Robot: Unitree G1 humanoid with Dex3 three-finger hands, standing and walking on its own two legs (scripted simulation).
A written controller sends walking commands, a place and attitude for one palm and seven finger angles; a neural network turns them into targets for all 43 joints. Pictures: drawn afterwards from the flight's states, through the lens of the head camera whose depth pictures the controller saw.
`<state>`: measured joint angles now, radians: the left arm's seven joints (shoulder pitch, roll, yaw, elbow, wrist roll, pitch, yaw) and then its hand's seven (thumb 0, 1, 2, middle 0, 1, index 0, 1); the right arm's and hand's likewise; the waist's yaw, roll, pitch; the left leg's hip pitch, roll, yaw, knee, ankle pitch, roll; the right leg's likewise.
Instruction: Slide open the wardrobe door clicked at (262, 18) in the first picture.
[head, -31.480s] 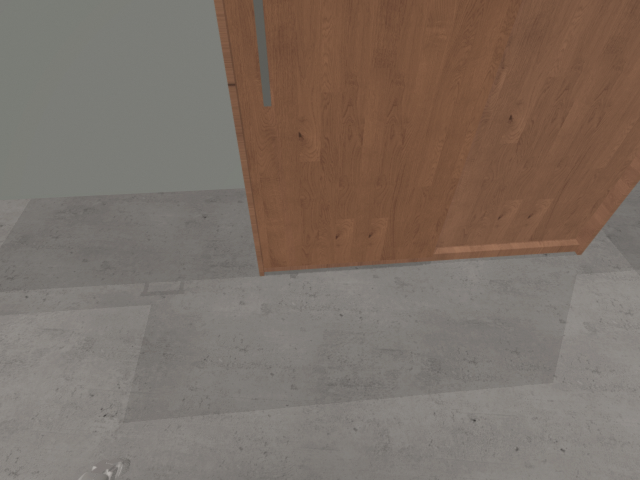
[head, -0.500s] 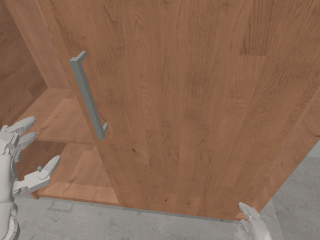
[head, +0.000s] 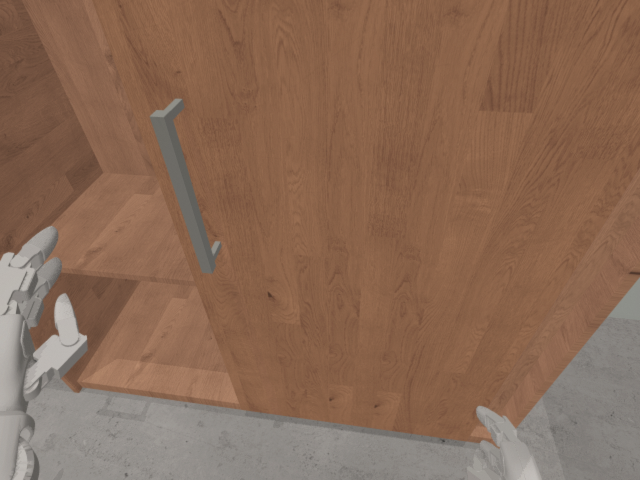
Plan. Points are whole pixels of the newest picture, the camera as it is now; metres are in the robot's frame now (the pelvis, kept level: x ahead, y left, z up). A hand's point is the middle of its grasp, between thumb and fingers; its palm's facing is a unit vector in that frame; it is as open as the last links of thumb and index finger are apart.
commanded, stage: step back with the hand held close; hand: left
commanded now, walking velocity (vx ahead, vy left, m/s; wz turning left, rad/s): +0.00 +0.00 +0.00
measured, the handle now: (194, 196) +0.46 +0.26 +0.13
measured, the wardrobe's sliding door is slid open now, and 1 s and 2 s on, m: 0.57 0.57 0.57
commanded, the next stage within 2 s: stop stepping back and stand still in 1.16 s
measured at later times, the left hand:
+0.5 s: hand (53, 352) +0.17 +0.28 +0.16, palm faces +0.36 -0.80 -0.48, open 7.4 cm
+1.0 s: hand out of the picture +0.07 +0.31 +0.17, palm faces +0.50 -0.76 -0.42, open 7.4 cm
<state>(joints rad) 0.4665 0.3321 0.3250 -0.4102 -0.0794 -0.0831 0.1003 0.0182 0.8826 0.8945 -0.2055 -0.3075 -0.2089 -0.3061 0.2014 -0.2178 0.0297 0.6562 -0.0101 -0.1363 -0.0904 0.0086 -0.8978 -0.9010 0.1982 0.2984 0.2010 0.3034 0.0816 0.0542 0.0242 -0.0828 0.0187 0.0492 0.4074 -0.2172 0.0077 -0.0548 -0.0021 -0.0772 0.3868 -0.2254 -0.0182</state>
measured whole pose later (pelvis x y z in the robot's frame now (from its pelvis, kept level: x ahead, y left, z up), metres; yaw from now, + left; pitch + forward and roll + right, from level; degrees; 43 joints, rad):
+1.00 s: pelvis -0.13 +0.04 -0.02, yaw +4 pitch -2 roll -5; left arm 0.44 0.44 0.45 -0.55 -0.01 -0.25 0.15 0.02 0.89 0.90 -0.21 -0.30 -0.21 -0.30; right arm 0.23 -0.20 -0.01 0.60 -0.01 -0.13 -0.08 0.01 -0.90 -0.90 0.20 0.30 0.20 0.30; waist -0.01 0.02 0.06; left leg -0.47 0.02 -0.01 0.60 -0.08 0.09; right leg -0.46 0.08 0.00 1.01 -0.40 0.02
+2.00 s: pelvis -0.30 +0.08 -0.02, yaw +0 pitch -2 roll +1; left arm 0.46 0.41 0.42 -0.45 -0.02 -0.21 0.16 0.02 0.89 0.90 -0.20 -0.30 -0.21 -0.30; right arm 0.27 -0.18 0.00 0.65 -0.02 -0.16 -0.09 0.01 -0.90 -0.90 0.20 0.30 0.20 0.30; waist -0.04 -0.07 -0.03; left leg -0.26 0.06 0.07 0.59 -0.28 -0.02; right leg -0.40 0.00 -0.05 0.88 -0.45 -0.01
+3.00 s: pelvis -0.27 +0.11 +0.00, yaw +3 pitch -1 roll +0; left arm 0.18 0.23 0.00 1.12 0.01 -0.01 0.01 0.01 0.91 0.90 -0.20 -0.30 -0.20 -0.30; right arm 0.21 -0.21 0.01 1.11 -0.02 0.01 -0.01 0.00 -0.90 -0.90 0.20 0.30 0.20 0.30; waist -0.01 0.02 0.03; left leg -0.19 0.03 0.15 0.39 -0.19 0.03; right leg -0.16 -0.05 -0.12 0.39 -0.20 0.01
